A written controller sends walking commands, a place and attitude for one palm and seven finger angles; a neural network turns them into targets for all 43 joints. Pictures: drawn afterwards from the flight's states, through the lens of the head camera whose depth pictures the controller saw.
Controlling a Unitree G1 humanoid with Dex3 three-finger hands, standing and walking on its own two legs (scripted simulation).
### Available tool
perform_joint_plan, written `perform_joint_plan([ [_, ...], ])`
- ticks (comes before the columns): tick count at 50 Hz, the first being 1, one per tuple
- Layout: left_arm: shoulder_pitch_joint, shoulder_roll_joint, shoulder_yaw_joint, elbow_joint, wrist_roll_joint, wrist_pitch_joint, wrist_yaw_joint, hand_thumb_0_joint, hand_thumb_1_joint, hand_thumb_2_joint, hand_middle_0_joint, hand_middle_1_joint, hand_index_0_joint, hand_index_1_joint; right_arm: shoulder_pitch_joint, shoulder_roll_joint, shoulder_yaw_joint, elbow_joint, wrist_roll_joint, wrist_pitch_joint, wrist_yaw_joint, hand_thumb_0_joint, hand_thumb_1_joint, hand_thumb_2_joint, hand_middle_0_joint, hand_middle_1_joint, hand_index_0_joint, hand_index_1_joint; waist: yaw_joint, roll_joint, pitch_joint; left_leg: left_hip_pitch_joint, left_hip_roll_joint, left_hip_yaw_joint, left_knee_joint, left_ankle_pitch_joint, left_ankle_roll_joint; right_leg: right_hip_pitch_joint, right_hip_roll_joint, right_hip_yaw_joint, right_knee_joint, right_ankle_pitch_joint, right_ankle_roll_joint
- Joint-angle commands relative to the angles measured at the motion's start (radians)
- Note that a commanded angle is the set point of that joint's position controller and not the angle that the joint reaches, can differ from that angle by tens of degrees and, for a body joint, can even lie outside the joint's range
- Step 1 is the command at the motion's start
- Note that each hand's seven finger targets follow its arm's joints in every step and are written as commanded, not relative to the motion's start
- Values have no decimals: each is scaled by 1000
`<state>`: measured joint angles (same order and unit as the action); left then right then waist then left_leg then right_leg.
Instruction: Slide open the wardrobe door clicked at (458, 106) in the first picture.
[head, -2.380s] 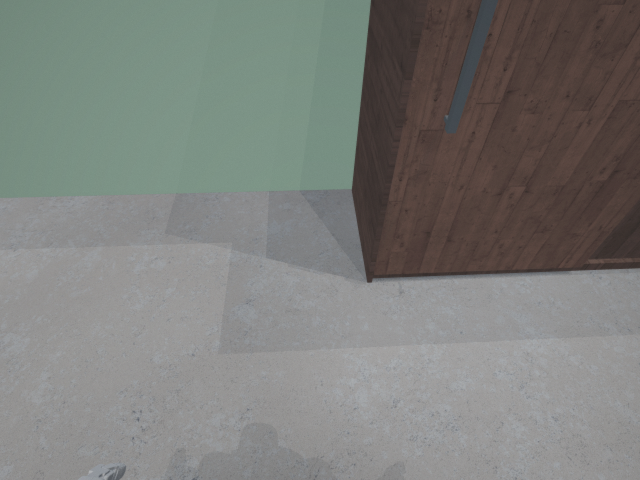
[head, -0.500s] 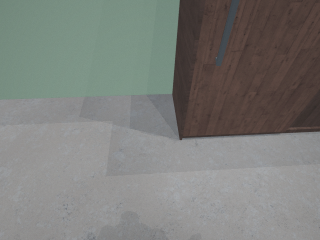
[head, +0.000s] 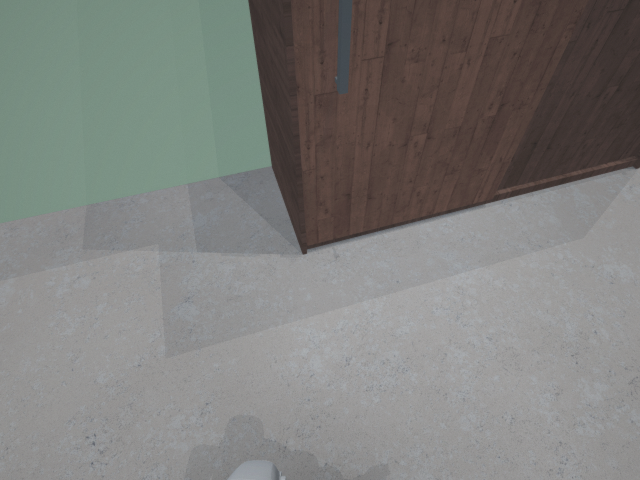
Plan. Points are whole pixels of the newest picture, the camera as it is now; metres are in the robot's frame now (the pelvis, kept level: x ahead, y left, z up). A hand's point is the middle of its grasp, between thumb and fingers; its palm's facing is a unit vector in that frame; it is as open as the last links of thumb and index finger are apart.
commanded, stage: walk to a spot facing it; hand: left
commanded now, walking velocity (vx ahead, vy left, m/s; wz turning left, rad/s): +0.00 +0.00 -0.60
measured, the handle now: (341, 25) +1.00 +0.04 +0.09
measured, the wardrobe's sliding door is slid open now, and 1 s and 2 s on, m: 0.00 0.00 0.00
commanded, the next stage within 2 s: none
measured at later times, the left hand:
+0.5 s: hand out of the picture +0.12 +0.25 -0.17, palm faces -0.28 -0.94 -0.20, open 7.4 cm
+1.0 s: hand (217, 456) +0.17 +0.18 -0.18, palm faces -0.55 -0.82 -0.18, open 7.4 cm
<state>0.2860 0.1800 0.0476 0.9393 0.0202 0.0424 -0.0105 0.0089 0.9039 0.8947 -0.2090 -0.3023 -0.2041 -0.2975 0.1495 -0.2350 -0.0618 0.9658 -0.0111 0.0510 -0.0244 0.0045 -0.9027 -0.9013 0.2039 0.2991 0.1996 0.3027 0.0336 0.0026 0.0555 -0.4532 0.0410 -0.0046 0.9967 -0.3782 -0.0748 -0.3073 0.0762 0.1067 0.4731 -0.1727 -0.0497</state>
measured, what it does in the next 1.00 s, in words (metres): steps on the spot, turning right: left foot, then right foot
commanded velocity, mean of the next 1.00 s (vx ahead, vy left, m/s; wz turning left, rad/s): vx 0.14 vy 0.00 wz -0.60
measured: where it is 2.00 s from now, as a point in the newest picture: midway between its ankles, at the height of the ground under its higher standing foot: (427, 447)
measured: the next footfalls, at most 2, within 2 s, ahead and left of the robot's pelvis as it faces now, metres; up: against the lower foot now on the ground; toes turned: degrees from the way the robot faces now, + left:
left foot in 0.18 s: +0.02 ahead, +0.15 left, +0.00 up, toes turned -6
right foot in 0.68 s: -0.07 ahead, -0.08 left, +0.00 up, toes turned -32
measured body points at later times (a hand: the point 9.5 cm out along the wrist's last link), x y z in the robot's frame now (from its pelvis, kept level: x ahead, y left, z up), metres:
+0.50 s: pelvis -0.03 +0.07 +0.00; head +0.01 +0.09 +0.45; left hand +0.13 +0.30 -0.15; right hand -0.06 -0.18 -0.12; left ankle -0.02 +0.15 -0.74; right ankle -0.09 -0.09 -0.67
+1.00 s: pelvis +0.04 +0.03 -0.01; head +0.06 +0.03 +0.44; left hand +0.20 +0.22 -0.16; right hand -0.04 -0.23 -0.13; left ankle +0.18 +0.09 -0.71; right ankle -0.10 -0.05 -0.74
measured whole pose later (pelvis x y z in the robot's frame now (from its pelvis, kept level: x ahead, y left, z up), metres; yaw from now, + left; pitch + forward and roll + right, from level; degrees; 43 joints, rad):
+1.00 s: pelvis +0.04 +0.03 -0.01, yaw -37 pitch +0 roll -2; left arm 0.32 0.21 0.06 0.98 0.03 0.00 -0.03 0.01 0.90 0.89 -0.21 -0.30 -0.20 -0.30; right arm 0.21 -0.23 -0.06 0.91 -0.02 0.00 0.02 0.01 -0.90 -0.90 0.20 0.30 0.20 0.30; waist 0.01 0.00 0.02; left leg -0.49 0.11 0.08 0.76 -0.30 -0.08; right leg -0.11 0.01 0.08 0.45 -0.34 0.02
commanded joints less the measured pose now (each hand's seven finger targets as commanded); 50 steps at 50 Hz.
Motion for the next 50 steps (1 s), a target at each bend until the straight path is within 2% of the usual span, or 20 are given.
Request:
perform_joint_plan([
  [1, 20, 237, 66, -71, 6, -19, 19, 0, 900, 900, -200, -300, -200, -300, -32, -81, -17, -105, 1, -34, -7, 0, -900, -900, 200, 300, 200, 300, 8, -149, -100, -15, -5, -3, -110, -36, 9, 122, -255, 343, -161, 83, -127],
  [4, -12, 250, 71, -89, 9, -8, 18, 0, 900, 900, -200, -300, -200, -300, -6, -81, -14, -112, 9, -43, -11, 0, -900, -900, 200, 300, 200, 300, 4, -162, -112, 84, -33, -2, -274, -54, 31, 75, -230, 388, -152, 102, -120],
  [7, -83, 242, 70, -109, 4, 1, 17, 0, 900, 900, -200, -300, -200, -300, 129, -90, -14, -88, 14, -57, -21, 0, -900, -900, 200, 300, 200, 300, -63, -152, -133, 324, -40, 7, -547, 72, 52, -74, -176, 366, -97, 26, -48],
  [8, -94, 203, 63, -127, -3, 4, 12, 0, 900, 900, -200, -300, -200, -300, 167, -139, -23, -82, 9, -68, -27, 0, -900, -900, 200, 300, 200, 300, -84, -24, -141, 457, 72, -110, -673, 24, 96, -228, -83, 277, 7, -119, 7],
  [9, -78, 142, 54, -145, -9, 6, -2, 0, 900, 900, -200, -300, -200, -300, 135, -237, -39, -106, -5, -67, -26, 0, -900, -900, 200, 300, 200, 300, -70, 294, -96, 473, 339, -383, -805, -49, 164, -394, 53, 70, 285, -320, 63],
  [10, -107, 182, 68, -152, 6, 7, -3, 0, 900, 900, -200, -300, -200, -300, 81, -253, -39, -131, -4, -63, -28, 0, -900, -900, 200, 300, 200, 300, -65, 254, -44, 283, 460, -433, -830, -10, 227, -365, -13, 7, 521, -354, 101],
  [13, -31, 178, 81, -90, 19, 16, -25, 0, 900, 900, -200, -300, -200, -300, -55, -148, -6, -160, -13, -71, -24, 0, -900, -900, 200, 300, 200, 300, 23, 107, -9, 161, 257, -138, -763, 121, 194, -282, -48, -37, 790, -189, 119],
  [15, -47, 156, 68, -93, 12, 20, -30, 0, 900, 900, -200, -300, -200, -300, -5, -137, -5, -147, -11, -75, -23, 0, -900, -900, 200, 300, 200, 300, -1, 145, -15, 251, 219, -54, -722, 229, 190, -313, -65, -66, 763, -163, 131],
  [21, -169, 135, 52, -127, 5, 22, -29, 0, 900, 900, -200, -300, -200, -300, 159, -154, -23, -88, -10, -75, -21, 0, -900, -900, 200, 300, 200, 300, -75, 142, -23, 423, 293, -27, -684, 462, 227, -320, -116, -116, 564, -226, 145],
  [27, -218, 112, 40, -134, 4, 13, -29, 0, 900, 900, -200, -300, -200, -300, 185, -175, -40, -54, -15, -67, -9, 0, -900, -900, 200, 300, 200, 300, -95, 198, -56, 392, 321, 73, -611, 605, 213, -144, -105, -186, 348, -267, 109],
  [31, -166, 115, 39, -122, 6, -3, -30, 0, 900, 900, -200, -300, -200, -300, 186, -180, -43, -41, -18, -64, 1, 0, -900, -900, 200, 300, 200, 300, -66, 180, -123, 367, 333, 128, -527, 376, 156, 24, -77, -231, 104, -204, 69],
  [32, -111, 135, 45, -103, 8, -10, -26, 0, 900, 900, -200, -300, -200, -300, 177, -173, -38, -42, -15, -62, 4, 0, -900, -900, 200, 300, 200, 300, -27, 130, -129, 257, 317, 169, -425, 261, 114, 176, -82, -230, -20, -126, 48],
  [33, -15, 225, 60, -75, 14, -25, -16, 0, 900, 900, -200, -300, -200, -300, 187, -123, -23, -60, -2, -59, 14, 0, -900, -900, 200, 300, 200, 300, 19, -83, -185, 37, 248, 262, -185, 91, 49, 426, -256, -20, -137, -182, -21],
  [34, 69, 337, 82, -52, 3, -29, -1, 0, 900, 900, -200, -300, -200, -300, 91, -63, 3, -129, -7, -53, 22, 0, -900, -900, 200, 300, 200, 300, 74, -333, -139, -282, 98, 223, 73, -293, -5, 484, -477, 372, -222, -112, -128],
  [35, 99, 336, 85, -49, -11, -28, 13, 0, 900, 900, -200, -300, -200, -300, 17, -116, -5, -161, -14, -47, 17, 0, -900, -900, 200, 300, 200, 300, 91, -235, -110, -325, 113, 77, 131, -246, 7, 410, -499, 383, -251, -208, -178],
  [37, 13, 269, 74, -63, -5, -42, 19, 0, 900, 900, -200, -300, -200, -300, -44, -127, -15, -155, -18, -55, 28, 0, -900, -900, 200, 300, 200, 300, 58, -200, 3, -344, 133, 34, 163, -90, 10, 291, -408, 335, -280, -353, -161],
  [39, -56, 227, 54, -76, 1, -58, 15, 0, 900, 900, -200, -300, -200, -300, 24, -111, -18, -116, -24, -56, 35, 0, -900, -900, 200, 300, 200, 300, -12, -125, 28, -227, 127, 56, 85, 5, -10, 177, -337, 184, -255, -190, -125],
  [41, -45, 228, 54, -64, 3, -73, 9, 0, 900, 900, -200, -300, -200, -300, 61, -88, -20, -101, -20, -58, 40, 0, -900, -900, 200, 300, 200, 300, -28, -131, 16, -166, 106, 81, 22, 46, -17, 152, -295, 127, -239, -83, -114],
  [47, -4, 247, 60, -43, 8, -82, 5, 0, 900, 900, -200, -300, -200, -300, 3, -69, -16, -154, -11, -84, 49, 0, -900, -900, 200, 300, 200, 300, -16, -153, 25, -50, 62, 93, -233, 82, -10, 95, -273, 171, -220, -127, -111],
  [50, -41, 249, 68, -45, 5, -75, 4, 0, 900, 900, -200, -300, -200, -300, 92, -82, -19, -132, -7, -102, 37, 0, -900, -900, 200, 300, 200, 300, -63, -151, -2, 183, 25, 117, -413, 118, 2, 19, -240, 170, -125, -110, -82],
])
